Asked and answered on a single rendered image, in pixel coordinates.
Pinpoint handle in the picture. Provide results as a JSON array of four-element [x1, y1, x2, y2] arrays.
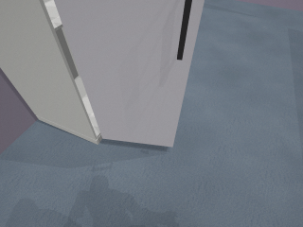
[[177, 0, 192, 61]]

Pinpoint fridge door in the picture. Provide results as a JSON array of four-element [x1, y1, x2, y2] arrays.
[[54, 0, 205, 148]]

